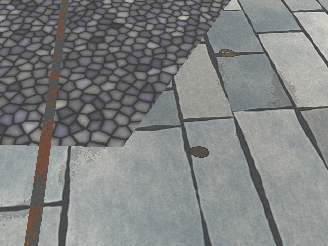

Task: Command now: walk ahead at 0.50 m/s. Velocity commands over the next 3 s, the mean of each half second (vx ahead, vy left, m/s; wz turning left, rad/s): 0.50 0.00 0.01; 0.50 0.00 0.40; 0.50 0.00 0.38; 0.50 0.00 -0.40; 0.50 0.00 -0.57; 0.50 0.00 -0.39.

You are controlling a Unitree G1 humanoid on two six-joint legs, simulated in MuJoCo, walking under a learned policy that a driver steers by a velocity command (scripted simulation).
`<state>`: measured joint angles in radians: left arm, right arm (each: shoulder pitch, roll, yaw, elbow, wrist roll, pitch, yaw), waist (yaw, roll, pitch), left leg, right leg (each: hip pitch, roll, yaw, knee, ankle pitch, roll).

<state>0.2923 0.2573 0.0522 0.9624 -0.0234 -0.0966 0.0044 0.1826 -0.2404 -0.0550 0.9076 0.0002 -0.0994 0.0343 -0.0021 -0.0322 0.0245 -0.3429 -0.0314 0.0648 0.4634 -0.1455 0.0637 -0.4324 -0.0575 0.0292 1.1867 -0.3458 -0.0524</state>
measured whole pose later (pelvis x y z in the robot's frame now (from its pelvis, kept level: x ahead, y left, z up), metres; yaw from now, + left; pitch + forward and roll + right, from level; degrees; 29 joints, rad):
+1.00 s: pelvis +0.54 -0.01 -0.02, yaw +15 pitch +2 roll -1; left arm 0.33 0.25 0.08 0.99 -0.01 -0.05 0.03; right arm 0.05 -0.22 -0.07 0.80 0.03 -0.04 0.06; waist 0.04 0.01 0.03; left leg -0.54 0.02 0.08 0.61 -0.12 0.13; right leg 0.11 -0.05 -0.30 0.38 -0.47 0.04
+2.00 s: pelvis +1.09 +0.18 +0.00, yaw +10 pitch +3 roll +0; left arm 0.41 0.28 0.07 0.80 -0.03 -0.04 0.01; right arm 0.01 -0.26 -0.04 0.67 0.01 -0.12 0.01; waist 0.10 0.02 0.00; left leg -0.48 -0.02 -0.09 0.44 -0.03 -0.02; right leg -0.07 0.11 0.23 0.43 -0.38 -0.06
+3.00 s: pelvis +1.63 +0.14 +0.00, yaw -18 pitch +2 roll -1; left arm 0.36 0.30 0.06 0.74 -0.01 -0.05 0.00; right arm 0.08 -0.28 -0.03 0.71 0.01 -0.10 0.04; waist 0.07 0.04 0.00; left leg -0.54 0.04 -0.02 0.52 0.00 0.01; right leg -0.02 0.08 0.09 0.36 -0.38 -0.04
